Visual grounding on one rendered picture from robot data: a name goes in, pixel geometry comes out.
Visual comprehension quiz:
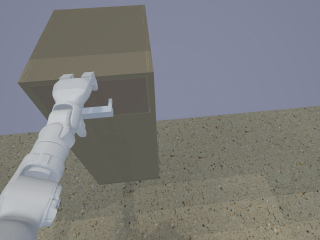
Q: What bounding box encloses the left robot forearm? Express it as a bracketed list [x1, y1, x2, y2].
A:
[0, 101, 82, 210]

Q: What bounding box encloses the handle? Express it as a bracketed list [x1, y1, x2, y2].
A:
[81, 98, 114, 120]

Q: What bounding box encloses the drawer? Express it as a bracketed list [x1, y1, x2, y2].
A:
[30, 76, 149, 115]

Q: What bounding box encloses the cabinet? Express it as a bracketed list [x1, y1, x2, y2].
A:
[17, 4, 159, 185]

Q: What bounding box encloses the left robot hand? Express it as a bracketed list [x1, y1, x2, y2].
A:
[52, 71, 98, 137]

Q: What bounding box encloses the robot left upper arm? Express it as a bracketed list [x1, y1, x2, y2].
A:
[0, 174, 63, 240]

